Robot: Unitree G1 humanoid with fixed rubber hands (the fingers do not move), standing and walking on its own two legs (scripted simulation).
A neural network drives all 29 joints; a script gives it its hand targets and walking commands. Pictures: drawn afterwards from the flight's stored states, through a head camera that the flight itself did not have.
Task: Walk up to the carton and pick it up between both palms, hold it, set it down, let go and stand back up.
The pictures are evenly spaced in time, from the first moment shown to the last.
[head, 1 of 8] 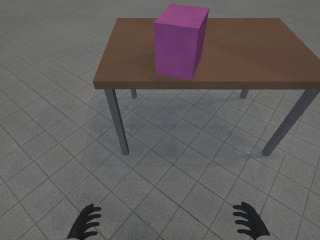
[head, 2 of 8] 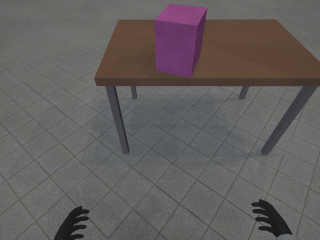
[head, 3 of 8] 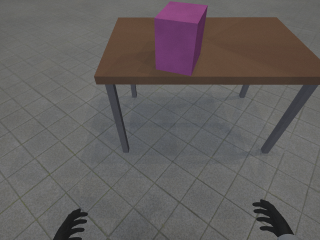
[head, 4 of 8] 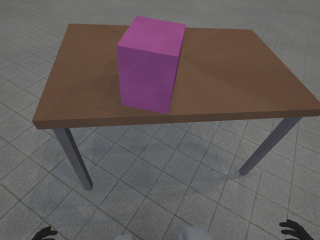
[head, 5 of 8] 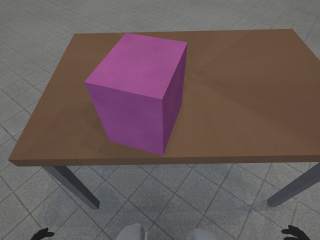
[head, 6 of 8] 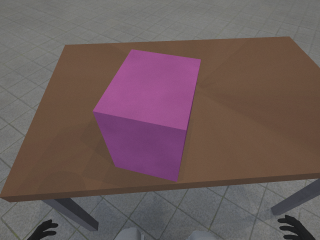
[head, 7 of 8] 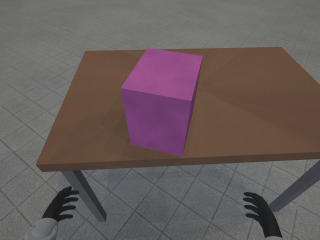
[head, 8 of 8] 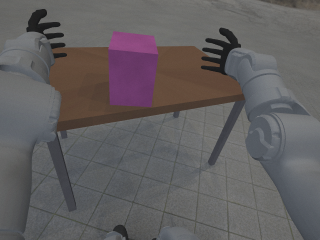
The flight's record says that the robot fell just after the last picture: yes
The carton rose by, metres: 0.00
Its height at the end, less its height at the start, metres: +0.00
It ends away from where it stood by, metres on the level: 0.00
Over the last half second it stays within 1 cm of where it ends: yes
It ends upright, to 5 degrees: yes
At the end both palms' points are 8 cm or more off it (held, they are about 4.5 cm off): yes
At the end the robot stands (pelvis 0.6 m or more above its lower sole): yes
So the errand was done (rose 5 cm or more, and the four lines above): no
